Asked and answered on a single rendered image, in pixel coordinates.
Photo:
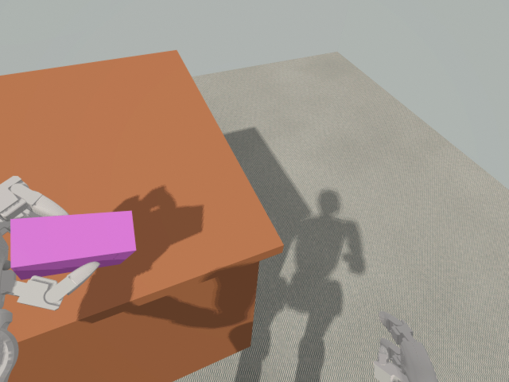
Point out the sponge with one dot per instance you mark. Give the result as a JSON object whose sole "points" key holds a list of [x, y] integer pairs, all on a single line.
{"points": [[52, 245]]}

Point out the left robot hand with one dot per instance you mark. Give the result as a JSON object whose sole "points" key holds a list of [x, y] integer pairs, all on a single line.
{"points": [[17, 201]]}

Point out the robot left forearm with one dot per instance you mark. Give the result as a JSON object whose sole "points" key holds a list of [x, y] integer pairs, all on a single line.
{"points": [[8, 346]]}

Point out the table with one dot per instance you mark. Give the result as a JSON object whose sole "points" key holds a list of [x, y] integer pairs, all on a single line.
{"points": [[135, 134]]}

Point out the right robot hand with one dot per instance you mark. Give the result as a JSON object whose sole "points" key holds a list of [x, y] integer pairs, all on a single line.
{"points": [[411, 362]]}

